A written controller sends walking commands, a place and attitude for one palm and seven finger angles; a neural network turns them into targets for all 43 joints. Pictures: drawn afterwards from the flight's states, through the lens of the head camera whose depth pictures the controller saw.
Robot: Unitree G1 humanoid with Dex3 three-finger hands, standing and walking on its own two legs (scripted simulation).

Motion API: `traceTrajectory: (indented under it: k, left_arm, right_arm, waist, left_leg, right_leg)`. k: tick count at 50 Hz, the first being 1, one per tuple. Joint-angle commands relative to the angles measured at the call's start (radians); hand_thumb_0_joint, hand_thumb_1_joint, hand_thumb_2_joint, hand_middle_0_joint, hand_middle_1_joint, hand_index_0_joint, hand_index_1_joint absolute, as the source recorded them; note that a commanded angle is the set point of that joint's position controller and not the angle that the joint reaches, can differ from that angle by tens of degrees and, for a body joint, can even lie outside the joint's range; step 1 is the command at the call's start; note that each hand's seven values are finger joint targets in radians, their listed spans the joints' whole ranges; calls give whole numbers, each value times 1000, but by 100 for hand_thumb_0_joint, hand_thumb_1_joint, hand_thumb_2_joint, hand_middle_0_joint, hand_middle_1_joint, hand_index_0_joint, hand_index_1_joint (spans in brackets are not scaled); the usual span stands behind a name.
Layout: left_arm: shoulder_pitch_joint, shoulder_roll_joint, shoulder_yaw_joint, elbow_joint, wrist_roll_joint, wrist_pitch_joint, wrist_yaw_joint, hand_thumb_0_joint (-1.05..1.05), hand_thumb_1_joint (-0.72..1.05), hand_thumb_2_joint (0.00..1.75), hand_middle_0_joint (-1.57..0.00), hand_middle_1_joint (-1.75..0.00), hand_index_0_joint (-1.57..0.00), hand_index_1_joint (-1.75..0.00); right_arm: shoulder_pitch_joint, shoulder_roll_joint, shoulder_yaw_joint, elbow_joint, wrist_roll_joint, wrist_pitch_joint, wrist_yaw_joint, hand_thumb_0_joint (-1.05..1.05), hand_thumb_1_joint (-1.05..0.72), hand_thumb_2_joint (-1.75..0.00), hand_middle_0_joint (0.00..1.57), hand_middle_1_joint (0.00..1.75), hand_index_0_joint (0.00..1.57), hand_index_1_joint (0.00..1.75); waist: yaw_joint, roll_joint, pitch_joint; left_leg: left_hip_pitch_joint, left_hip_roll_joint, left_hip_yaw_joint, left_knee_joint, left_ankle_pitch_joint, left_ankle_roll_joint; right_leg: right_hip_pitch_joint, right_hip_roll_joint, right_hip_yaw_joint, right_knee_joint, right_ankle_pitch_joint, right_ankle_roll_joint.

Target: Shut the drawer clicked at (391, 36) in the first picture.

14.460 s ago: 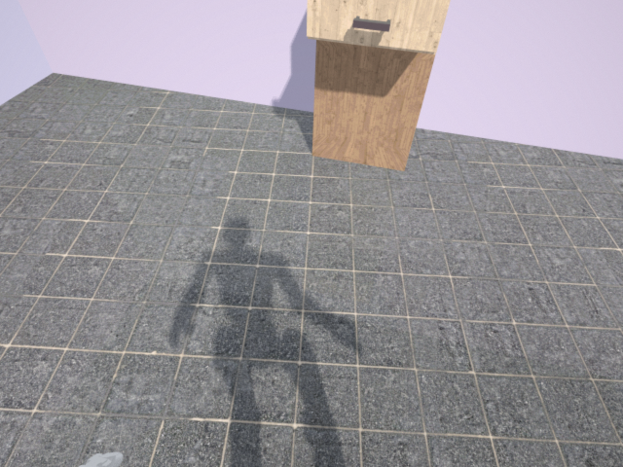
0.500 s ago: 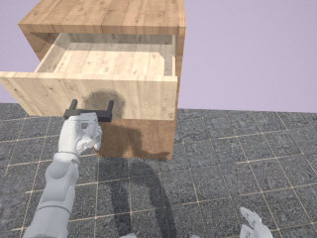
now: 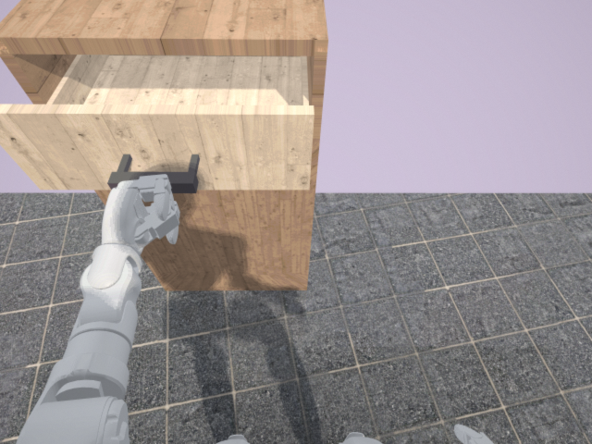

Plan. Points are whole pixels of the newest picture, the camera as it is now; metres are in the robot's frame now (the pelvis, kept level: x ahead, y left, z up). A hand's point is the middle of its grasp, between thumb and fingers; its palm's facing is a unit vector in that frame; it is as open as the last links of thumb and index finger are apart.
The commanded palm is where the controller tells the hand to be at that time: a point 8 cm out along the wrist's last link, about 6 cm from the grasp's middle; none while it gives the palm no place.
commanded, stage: push the drawer shut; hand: left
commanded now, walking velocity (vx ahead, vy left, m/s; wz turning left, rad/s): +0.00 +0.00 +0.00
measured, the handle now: (157, 171) +0.48 +0.21 +0.07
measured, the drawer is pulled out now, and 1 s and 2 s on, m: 0.14 0.02 0.00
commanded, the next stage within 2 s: pull the fist back off the drawer in 1.34 s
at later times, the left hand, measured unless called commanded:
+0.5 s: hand (178, 185) +0.46 +0.17 +0.07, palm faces +0.00 -1.00 -0.03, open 3.1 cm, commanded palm +0.44 +0.22 +0.07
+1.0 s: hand (192, 153) +0.52 +0.16 +0.07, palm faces +0.02 -1.00 -0.04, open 3.3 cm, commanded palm +0.51 +0.21 +0.07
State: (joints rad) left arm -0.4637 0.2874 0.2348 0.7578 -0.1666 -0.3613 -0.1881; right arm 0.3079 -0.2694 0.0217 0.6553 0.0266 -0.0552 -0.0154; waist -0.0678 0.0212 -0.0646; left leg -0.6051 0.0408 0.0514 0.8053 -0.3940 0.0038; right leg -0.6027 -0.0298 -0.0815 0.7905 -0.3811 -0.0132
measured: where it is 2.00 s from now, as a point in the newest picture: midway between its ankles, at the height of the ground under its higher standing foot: outside the picture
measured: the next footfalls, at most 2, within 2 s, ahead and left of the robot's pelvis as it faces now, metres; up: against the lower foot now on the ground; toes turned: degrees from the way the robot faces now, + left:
none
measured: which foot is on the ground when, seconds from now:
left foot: down 0.00-1.00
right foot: down 0.00-1.00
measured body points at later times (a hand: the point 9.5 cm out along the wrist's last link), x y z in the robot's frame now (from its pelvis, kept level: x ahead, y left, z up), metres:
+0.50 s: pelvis -0.01 +0.01 -0.01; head +0.08 +0.01 +0.43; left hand +0.45 +0.23 +0.07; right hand +0.03 -0.26 -0.13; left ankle +0.00 +0.12 -0.70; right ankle +0.00 -0.11 -0.70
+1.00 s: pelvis -0.01 +0.01 -0.02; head +0.12 +0.01 +0.41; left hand +0.51 +0.22 +0.07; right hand -0.03 -0.26 -0.13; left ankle +0.00 +0.12 -0.70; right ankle +0.00 -0.11 -0.70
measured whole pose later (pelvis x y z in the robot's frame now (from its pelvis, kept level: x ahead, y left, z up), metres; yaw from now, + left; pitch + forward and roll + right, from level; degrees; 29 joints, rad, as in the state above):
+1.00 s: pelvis -0.01 +0.01 -0.02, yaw -1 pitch +20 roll -2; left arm -0.99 0.49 0.37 1.25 -0.05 -0.39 -0.15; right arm 0.40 -0.28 0.04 0.67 -0.02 0.02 0.01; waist -0.19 0.03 -0.08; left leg -0.86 0.06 0.04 0.93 -0.42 0.01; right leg -0.84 -0.01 -0.08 0.87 -0.38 -0.01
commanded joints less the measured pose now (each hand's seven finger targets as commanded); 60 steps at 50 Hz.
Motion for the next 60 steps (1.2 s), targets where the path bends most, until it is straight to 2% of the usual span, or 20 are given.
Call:
traceTrajectory:
  k: [1,4,5,6,17,20,23,28,31,34,37,39,48,50,52,54,57,58,59,60]
  left_arm:
    - [-435,208,68,-151,-20,-66,3,0,90,90,-140,-160,-140,-160]
    - [-536,223,67,-99,-11,-75,-2,0,90,90,-140,-160,-140,-160]
    - [-537,259,97,-87,-7,-81,-1,0,90,90,-140,-160,-140,-160]
    - [-539,231,72,-79,-4,-83,-4,0,90,90,-140,-160,-140,-160]
    - [-651,302,128,40,9,-109,-11,0,90,90,-140,-160,-140,-160]
    - [-718,289,108,76,19,-113,-10,0,90,90,-140,-160,-140,-160]
    - [-747,301,114,82,33,-122,-2,0,90,90,-140,-160,-140,-160]
    - [-814,316,119,137,48,-125,12,0,90,90,-140,-160,-140,-160]
    - [-867,309,109,118,57,-131,20,0,90,90,-140,-160,-140,-160]
    - [-897,309,97,176,72,-124,27,0,90,90,-140,-160,-140,-160]
    - [-941,346,123,176,82,-126,39,0,90,90,-140,-160,-140,-160]
    - [-958,374,136,210,90,-119,41,0,90,90,-140,-160,-140,-160]
    - [-1059,412,141,272,112,-98,36,0,90,90,-140,-160,-140,-160]
    - [-1086,473,177,281,116,-91,37,0,90,90,-140,-160,-140,-160]
    - [-1081,463,172,302,120,-81,35,0,90,90,-140,-160,-140,-160]
    - [-1095,517,206,295,124,-77,33,0,90,90,-140,-160,-140,-160]
    - [-1107,475,175,294,129,-74,31,0,90,90,-140,-160,-140,-160]
    - [-1137,455,159,298,126,-71,31,0,90,90,-140,-160,-140,-160]
    - [-1166,500,187,296,129,-71,37,0,90,90,-140,-160,-140,-160]
    - [-1180,481,166,311,131,-64,41,0,90,90,-140,-160,-140,-160]
  right_arm:
    - [49,-139,-58,-98,7,-26,-10,0,-90,-90,20,30,20,30]
    - [61,-140,-53,-85,5,-18,-13,0,-90,-90,20,30,20,30]
    - [68,-145,-56,-83,3,-15,-14,0,-90,-90,20,30,20,30]
    - [66,-140,-55,-88,3,-13,-13,0,-90,-90,20,30,20,30]
    - [118,-149,-56,-76,-8,13,-5,0,-90,-90,20,30,20,30]
    - [126,-149,-55,-69,-8,21,-4,0,-90,-90,20,30,20,30]
    - [144,-153,-57,-66,-12,27,-1,0,-90,-90,20,30,20,30]
    - [171,-161,-59,-49,-20,34,2,0,-90,-90,20,30,20,30]
    - [183,-159,-60,-46,-26,37,7,0,-90,-90,20,30,20,30]
    - [198,-162,-57,-39,-27,47,9,0,-90,-90,20,30,20,30]
    - [216,-170,-59,-36,-35,50,10,0,-90,-90,20,30,20,30]
    - [225,-172,-56,-32,-35,54,8,0,-90,-90,20,30,20,30]
    - [273,-180,-48,-32,-47,64,11,0,-90,-90,20,30,20,30]
    - [287,-186,-45,-30,-50,67,9,0,-90,-90,20,30,20,30]
    - [296,-185,-44,-33,-53,71,11,0,-90,-90,20,30,20,30]
    - [313,-190,-44,-34,-57,76,9,0,-90,-90,20,30,20,30]
    - [327,-186,-46,-33,-62,84,15,0,-90,-90,20,30,20,30]
    - [330,-186,-46,-26,-60,86,15,0,-90,-90,20,30,20,30]
    - [336,-190,-49,-17,-61,88,12,0,-90,-90,20,30,20,30]
    - [338,-189,-45,-16,-59,89,14,0,-90,-90,20,30,20,30]
  waist:
    - [-27,-25,-323]
    - [-45,-5,-309]
    - [-35,-15,-333]
    - [-38,28,-342]
    - [-53,3,-390]
    - [-74,21,-366]
    - [-74,69,-403]
    - [-94,31,-405]
    - [-101,81,-445]
    - [-121,62,-401]
    - [-125,84,-443]
    - [-137,48,-434]
    - [-169,102,-462]
    - [-172,98,-464]
    - [-180,99,-476]
    - [-173,103,-504]
    - [-183,135,-517]
    - [-203,118,-504]
    - [-207,119,-488]
    - [-216,121,-473]
  left_leg:
    - [133,-38,-46,-86,245,15]
    - [121,-40,-47,-81,218,18]
    - [117,-40,-53,-80,227,18]
    - [134,-41,-48,-79,236,16]
    - [104,-36,-54,-48,267,21]
    - [98,-33,-58,-46,241,20]
    - [134,-31,-67,-37,268,18]
    - [118,-26,-77,-23,252,20]
    - [145,-27,-80,-12,274,20]
    - [113,-23,-86,-9,254,21]
    - [130,-24,-89,3,263,23]
    - [93,-23,-87,7,252,26]
    - [85,-21,-93,34,263,29]
    - [58,-20,-90,41,261,32]
    - [49,-22,-87,48,279,35]
    - [39,-20,-85,57,311,34]
    - [81,-16,-96,64,357,32]
    - [80,-14,-97,67,352,33]
    - [67,-12,-98,71,337,33]
    - [57,-15,-98,67,311,35]
  right_leg:
    - [162,35,60,-88,312,-1]
    - [136,36,65,-88,288,-1]
    - [146,35,64,-80,290,-3]
    - [135,36,64,-78,294,-5]
    - [116,47,65,-53,317,-3]
    - [68,47,60,-53,281,-2]
    - [36,50,56,-42,274,-6]
    - [0,55,54,-38,246,-3]
    - [-14,56,55,-31,254,-4]
    - [-51,59,51,-31,231,-3]
    - [-61,61,54,-24,232,-4]
    - [-49,60,56,-27,234,0]
    - [-94,65,57,-19,231,0]
    - [-80,65,62,-21,235,2]
    - [-74,67,64,-19,258,3]
    - [-51,66,66,-10,293,4]
    - [-86,69,56,-4,310,0]
    - [-105,70,54,-10,303,5]
    - [-113,70,56,-13,288,7]
    - [-122,71,56,-20,264,7]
